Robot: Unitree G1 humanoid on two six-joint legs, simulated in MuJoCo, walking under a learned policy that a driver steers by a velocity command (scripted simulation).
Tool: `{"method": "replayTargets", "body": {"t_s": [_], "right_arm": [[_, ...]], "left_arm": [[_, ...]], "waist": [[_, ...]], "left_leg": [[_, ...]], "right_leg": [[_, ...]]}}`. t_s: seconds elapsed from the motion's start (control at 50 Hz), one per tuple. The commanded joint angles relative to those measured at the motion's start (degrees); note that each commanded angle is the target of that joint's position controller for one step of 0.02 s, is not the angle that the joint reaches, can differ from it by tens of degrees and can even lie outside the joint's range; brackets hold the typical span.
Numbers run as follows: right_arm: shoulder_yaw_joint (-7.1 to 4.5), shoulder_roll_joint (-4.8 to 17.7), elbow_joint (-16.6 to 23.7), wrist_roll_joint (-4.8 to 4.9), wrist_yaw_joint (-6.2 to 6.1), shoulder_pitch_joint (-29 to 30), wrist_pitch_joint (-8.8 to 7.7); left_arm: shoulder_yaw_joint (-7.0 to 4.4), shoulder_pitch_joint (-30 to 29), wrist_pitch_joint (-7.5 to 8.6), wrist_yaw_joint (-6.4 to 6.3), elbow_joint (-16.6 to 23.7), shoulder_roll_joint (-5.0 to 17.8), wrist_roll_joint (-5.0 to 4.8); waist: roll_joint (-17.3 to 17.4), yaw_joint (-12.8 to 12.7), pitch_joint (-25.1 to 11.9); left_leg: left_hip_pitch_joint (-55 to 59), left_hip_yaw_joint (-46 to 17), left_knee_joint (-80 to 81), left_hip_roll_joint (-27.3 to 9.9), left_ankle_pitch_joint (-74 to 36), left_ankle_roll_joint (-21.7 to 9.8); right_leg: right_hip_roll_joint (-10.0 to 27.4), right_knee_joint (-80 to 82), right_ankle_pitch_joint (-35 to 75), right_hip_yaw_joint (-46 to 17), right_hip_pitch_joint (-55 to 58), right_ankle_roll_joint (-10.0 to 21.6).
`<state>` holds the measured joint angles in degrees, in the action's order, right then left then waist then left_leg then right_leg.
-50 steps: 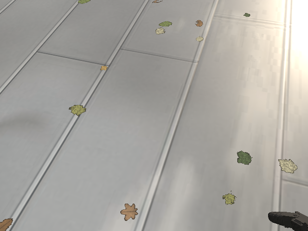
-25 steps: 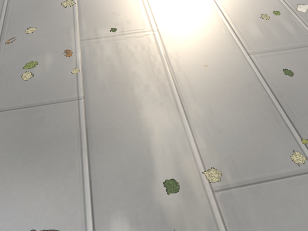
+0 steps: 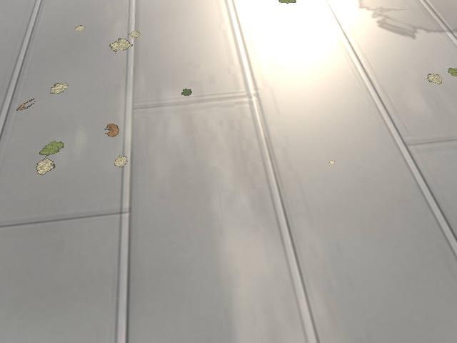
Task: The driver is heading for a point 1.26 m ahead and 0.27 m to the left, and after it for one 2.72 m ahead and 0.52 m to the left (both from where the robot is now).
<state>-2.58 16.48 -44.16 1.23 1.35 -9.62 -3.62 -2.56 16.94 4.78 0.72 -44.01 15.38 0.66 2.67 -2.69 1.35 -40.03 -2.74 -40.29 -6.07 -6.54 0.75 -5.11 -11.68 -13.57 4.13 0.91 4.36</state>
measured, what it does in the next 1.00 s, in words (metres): walks ahead, turning left: left foot, then right foot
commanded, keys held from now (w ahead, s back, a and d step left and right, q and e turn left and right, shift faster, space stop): w+q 0.58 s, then w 0.42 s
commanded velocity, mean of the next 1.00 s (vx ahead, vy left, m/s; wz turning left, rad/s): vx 0.50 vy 0.00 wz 0.39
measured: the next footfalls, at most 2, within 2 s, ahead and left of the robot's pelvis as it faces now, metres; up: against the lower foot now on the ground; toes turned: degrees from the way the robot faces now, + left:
left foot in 0.16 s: +0.28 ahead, +0.14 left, +0.00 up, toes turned +7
right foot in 0.64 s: +0.59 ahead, +0.00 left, +0.00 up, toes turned +26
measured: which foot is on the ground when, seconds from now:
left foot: up 0.00-0.14, down 0.16-0.64, up 0.66-1.00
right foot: down 0.00-0.16, up 0.18-0.62, down 0.64-1.00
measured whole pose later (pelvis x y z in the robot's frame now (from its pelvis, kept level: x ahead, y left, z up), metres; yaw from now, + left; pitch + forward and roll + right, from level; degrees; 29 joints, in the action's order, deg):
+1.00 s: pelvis +0.57 +0.11 +0.00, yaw +26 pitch +2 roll -1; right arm -1.9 15.7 -37.2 0.7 1.1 -5.4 -3.5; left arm -2.7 22.7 4.5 0.8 -48.7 16.0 -0.9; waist 2.3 -6.3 1.2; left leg -35.0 -2.6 -37.6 -4.3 3.4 0.3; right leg -2.3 -14.8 -13.5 0.7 -3.1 1.8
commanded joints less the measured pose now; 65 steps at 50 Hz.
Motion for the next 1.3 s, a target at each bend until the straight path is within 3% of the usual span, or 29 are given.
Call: {"method": "replayTargets", "body": {"t_s": [0.02,0.08,0.12,0.16,0.18,0.2,0.22,0.24,0.28,0.3,0.36,0.46,0.54,0.62,0.64,0.66,0.68,0.7,0.74,0.8,0.9,1.06,1.12,1.14,1.16,1.18,1.2,1.24,1.3], "right_arm": [[-0.25,2.85,6.06,0.18,1.11,7.82,-1.05],[-0.23,2.93,8.12,-0.09,2.43,9.55,-1.14],[-1.02,4.55,8.61,-0.31,2.73,6.63,-0.82],[-3.54,9.07,6.23,-0.29,2.05,-6.28,-0.43],[-5.12,13.84,4.93,-0.22,1.02,-15.28,0.09],[-5.56,17.14,5.13,0.38,0.97,-14.88,-0.25],[-4.18,11.72,5.67,0.32,0.77,-16.82,-0.34],[-3.66,10.03,5.85,-0.19,0.47,-14.38,-0.43],[-3.16,8.49,7.43,-0.35,0.19,-7.41,-0.33],[-2.71,7.55,8.35,-1.09,-0.04,-5.67,-0.33],[-2.84,7.98,8.67,-0.72,-0.70,-4.15,-0.34],[-3.59,10.19,7.13,-0.07,-2.11,-7.26,0.56],[-3.63,9.87,5.68,0.46,-2.37,-10.61,1.32],[-2.94,7.15,5.93,-0.31,-2.34,-9.45,1.60],[-1.62,3.83,6.49,-0.97,-2.07,-10.13,1.39],[-0.35,-0.09,7.11,0.24,-1.90,-19.27,0.72],[-0.88,4.43,6.03,1.05,-2.05,-19.15,0.46],[-1.93,8.44,6.60,0.92,-2.10,-12.24,0.48],[-1.94,7.79,8.80,-0.73,-2.14,-4.33,0.27],[-1.55,4.78,8.53,-0.45,-1.34,-5.63,0.11],[0.00,1.72,10.23,-1.02,-0.72,1.51,-0.32],[-0.41,3.21,13.16,-0.12,0.76,11.66,-1.45],[-2.99,7.97,9.34,-0.87,0.02,-2.10,-1.83],[-4.28,12.45,7.94,-1.94,-0.77,-12.72,-1.61],[-4.87,15.83,6.91,-2.10,-0.72,-15.07,-0.85],[-3.64,10.26,6.71,-1.55,-0.67,-15.11,-0.69],[-2.80,8.04,6.54,-1.15,-0.75,-11.73,-0.85],[-1.82,4.68,6.34,-1.53,-0.40,-5.21,-1.34],[-1.99,3.66,4.93,-1.97,-0.30,-2.14,-2.71]], "left_arm": [[-2.64,1.45,0.23,-0.47,0.98,9.39,-0.42],[-3.02,2.15,-1.19,-0.96,-0.24,10.05,-0.89],[-3.47,0.82,-2.10,-1.74,0.11,11.71,-1.03],[-3.38,-0.55,-3.01,-2.69,0.70,12.20,-1.04],[-2.42,0.47,-2.50,-3.09,1.95,10.35,-0.09],[0.12,7.31,-0.79,-1.52,3.73,2.45,1.20],[-0.68,1.28,1.36,-0.40,3.64,7.60,-0.53],[-1.21,-4.34,2.65,0.23,5.91,9.73,-2.61],[-1.24,-6.99,3.44,-0.27,6.53,9.13,-0.78],[-1.54,-5.87,2.91,-0.34,6.58,9.29,-0.27],[-1.27,-3.73,1.10,-0.68,6.37,7.47,0.29],[0.06,-14.10,1.07,-0.55,8.75,4.43,0.13],[-0.82,-17.65,1.86,0.18,9.93,6.74,-1.02],[-2.75,-7.88,2.86,0.15,7.40,9.76,-0.64],[-3.44,-0.57,3.12,-0.19,6.73,12.13,0.46],[-4.96,5.65,2.36,-0.08,4.33,17.59,0.96],[-4.39,7.18,2.04,0.49,3.39,13.65,-0.90],[-3.31,4.24,1.91,0.39,4.13,9.88,-1.10],[-2.23,-0.61,1.32,0.33,4.25,7.45,-0.14],[-1.51,-1.50,1.50,0.18,3.26,5.72,-0.27],[-2.47,0.36,1.14,-0.14,1.00,9.73,-1.24],[-2.53,6.46,-0.79,-0.32,-3.40,11.32,-2.37],[-2.25,4.97,-1.35,-0.70,-3.26,11.22,-2.15],[-0.79,3.92,-1.00,-0.69,-1.24,7.53,-0.70],[0.92,11.15,-0.04,-0.70,-0.39,1.72,-1.33],[-0.66,8.32,0.36,-0.69,-1.32,8.01,-2.66],[-1.58,3.80,0.46,-0.62,-0.01,10.23,-3.43],[-1.79,0.67,-0.20,-0.89,0.37,8.77,-2.35],[-1.57,2.19,-2.21,-0.79,0.02,5.08,-2.42]], "waist": [[-4.19,-2.42,3.86],[-4.60,-2.17,3.63],[-7.00,0.31,0.02],[-7.00,7.79,-7.88],[-0.75,11.26,-14.43],[12.58,4.82,-20.27],[5.97,9.68,-23.15],[3.39,10.10,-14.86],[-3.97,5.78,-5.89],[-2.33,3.77,-5.00],[-0.70,1.57,-3.08],[1.32,5.51,-1.47],[2.57,6.56,-2.07],[4.25,0.94,-5.46],[-0.22,-2.12,-12.36],[-18.06,0.58,-19.81],[-18.21,-0.98,-17.93],[-11.39,-2.60,-9.71],[-6.29,-1.37,-2.11],[-9.20,1.58,-1.75],[-7.30,0.04,-0.38],[-7.35,-1.85,2.01],[-6.25,6.31,-6.01],[-0.13,10.74,-15.12],[14.97,7.65,-22.28],[8.87,9.63,-18.88],[6.46,8.98,-10.89],[3.75,5.67,-4.19],[3.42,2.36,-1.64]], "left_leg": [[-0.15,0.79,5.01,1.12,-1.70,-1.33],[-2.14,3.01,7.24,2.67,6.20,-3.41],[4.05,6.76,6.86,6.11,12.89,-5.51],[23.00,8.10,9.50,10.19,12.38,-8.85],[41.35,-5.31,10.11,1.87,9.88,-12.89],[61.47,-36.88,14.38,-11.58,20.10,-24.02],[64.36,-42.45,20.33,-11.97,25.50,-23.16],[58.43,-33.99,21.96,-10.41,22.60,-20.50],[42.54,-24.15,23.67,-6.49,10.75,-18.48],[37.52,-21.79,24.98,-5.10,5.93,-18.56],[29.09,-16.64,27.29,-2.93,-0.26,-18.87],[22.29,-10.51,26.25,2.60,5.05,-14.09],[27.58,-16.76,21.87,0.28,11.78,-12.29],[30.42,-18.74,10.97,0.89,8.08,-9.03],[25.97,-14.80,-2.62,3.99,12.51,-7.05],[6.79,-6.97,-22.37,12.59,33.43,-2.58],[-2.72,-7.91,-31.27,9.97,39.56,-1.87],[-5.07,-8.40,-33.76,7.74,34.47,-1.98],[-3.49,-5.48,-29.79,4.53,28.01,-1.98],[2.10,-3.18,-22.30,1.88,25.00,-1.83],[3.24,-0.12,-5.46,0.87,15.11,-0.54],[10.26,1.52,10.25,3.92,9.60,-2.23],[32.90,2.41,14.32,5.03,9.93,-5.41],[49.77,-9.01,12.28,-6.30,9.00,-9.17],[63.87,-31.90,17.75,-18.71,19.58,-17.01],[59.85,-34.77,21.51,-17.20,28.72,-16.38],[53.23,-26.30,22.83,-15.30,27.69,-14.19],[41.20,-15.51,26.50,-10.77,19.16,-12.36],[32.97,-6.38,31.24,-9.02,10.09,-12.07]], "right_leg": [[17.62,4.21,19.13,-1.96,-0.50,5.99],[19.74,-0.72,29.64,-0.78,6.78,5.00],[19.56,-8.33,50.01,1.02,8.53,3.47],[17.10,-27.01,59.12,3.97,3.27,0.71],[14.43,-44.67,41.20,4.49,-10.56,-1.52],[1.28,-63.69,-16.29,-1.09,-36.68,-5.15],[2.48,-68.44,-18.98,-11.03,-43.26,-4.09],[5.32,-66.77,-13.71,-11.00,-46.93,-3.07],[9.14,-57.02,-7.31,-9.66,-43.11,-3.51],[10.11,-55.12,-5.95,-9.95,-39.24,-4.16],[10.48,-47.61,-4.24,-8.08,-36.08,-7.29],[6.57,-25.73,15.69,-6.13,-29.40,-9.43],[5.03,-17.97,16.85,-8.63,-26.82,-8.26],[6.07,-13.97,11.45,-7.73,-14.29,-3.35],[13.86,-14.64,8.31,-15.00,-1.81,0.25],[26.17,-10.89,-2.43,-40.34,17.59,10.64],[28.67,-5.42,-18.79,-52.17,17.90,12.04],[25.86,-4.12,-19.89,-44.82,11.15,9.44],[21.07,-3.12,-6.23,-31.75,-0.66,7.63],[17.32,-0.35,4.68,-23.31,-6.29,7.37],[17.13,2.94,12.58,-15.83,-8.19,8.42],[18.90,-0.76,16.53,-13.75,-3.80,5.51],[14.71,-16.44,28.93,-10.86,-7.96,2.22],[10.83,-33.95,15.01,-8.21,-19.04,-0.30],[3.21,-52.04,-18.25,-6.06,-38.06,-3.43],[5.66,-59.08,-19.15,-11.44,-43.72,-3.58],[7.87,-60.12,-13.98,-10.92,-46.34,-3.27],[11.17,-56.22,-6.28,-9.80,-42.96,-3.95],[12.72,-53.47,-1.77,-9.94,-37.47,-4.86]]}}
